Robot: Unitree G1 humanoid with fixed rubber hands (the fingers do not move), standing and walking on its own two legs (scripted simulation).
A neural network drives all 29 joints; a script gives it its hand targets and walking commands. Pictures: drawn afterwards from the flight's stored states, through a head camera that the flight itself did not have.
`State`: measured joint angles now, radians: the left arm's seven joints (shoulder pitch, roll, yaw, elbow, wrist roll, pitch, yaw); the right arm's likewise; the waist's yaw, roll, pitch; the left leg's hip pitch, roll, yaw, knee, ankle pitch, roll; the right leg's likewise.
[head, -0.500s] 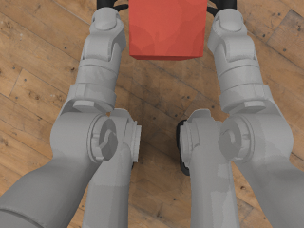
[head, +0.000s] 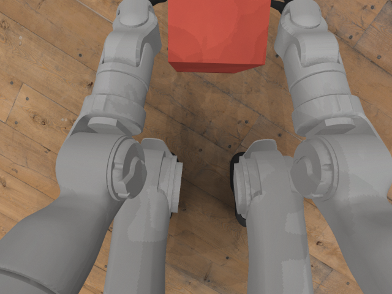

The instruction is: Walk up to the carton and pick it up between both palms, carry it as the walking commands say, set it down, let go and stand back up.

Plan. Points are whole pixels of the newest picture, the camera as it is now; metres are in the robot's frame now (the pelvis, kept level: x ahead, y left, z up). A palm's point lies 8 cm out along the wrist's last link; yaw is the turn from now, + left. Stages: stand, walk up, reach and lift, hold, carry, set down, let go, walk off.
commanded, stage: set down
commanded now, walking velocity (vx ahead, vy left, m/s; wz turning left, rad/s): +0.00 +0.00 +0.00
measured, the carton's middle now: (212, 0) +0.57 -0.01 -0.24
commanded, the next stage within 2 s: none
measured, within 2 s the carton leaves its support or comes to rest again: rests again in 0.04 s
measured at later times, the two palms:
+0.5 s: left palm (134, 1) +0.54 +0.11 -0.15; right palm (289, 1) +0.54 -0.13 -0.16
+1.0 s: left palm (133, 1) +0.54 +0.11 -0.16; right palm (290, 0) +0.54 -0.13 -0.16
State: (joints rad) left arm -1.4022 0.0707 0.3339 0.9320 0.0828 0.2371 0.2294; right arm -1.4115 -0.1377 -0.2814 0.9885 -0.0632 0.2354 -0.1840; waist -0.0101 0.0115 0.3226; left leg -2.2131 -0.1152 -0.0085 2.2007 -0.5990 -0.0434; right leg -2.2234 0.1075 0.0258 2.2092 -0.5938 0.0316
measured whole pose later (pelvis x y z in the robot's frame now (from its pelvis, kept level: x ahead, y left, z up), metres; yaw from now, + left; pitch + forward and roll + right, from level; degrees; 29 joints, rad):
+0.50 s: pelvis +0.00 +0.00 +0.00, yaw +0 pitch +34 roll +0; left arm -1.42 0.10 0.37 0.97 0.09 0.20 0.18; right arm -1.44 -0.12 -0.36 0.98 -0.14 0.22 -0.11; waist -0.02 0.03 0.36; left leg -2.21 -0.13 -0.01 2.22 -0.61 -0.04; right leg -2.21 0.10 0.02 2.23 -0.62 0.03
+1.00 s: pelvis +0.00 +0.00 +0.00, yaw +1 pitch +34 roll +1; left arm -1.42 0.10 0.43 0.98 0.13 0.17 0.12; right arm -1.45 -0.12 -0.40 0.99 -0.19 0.20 -0.04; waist -0.02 0.03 0.36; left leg -2.21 -0.13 -0.01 2.22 -0.61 -0.04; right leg -2.21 0.09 0.02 2.23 -0.62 0.03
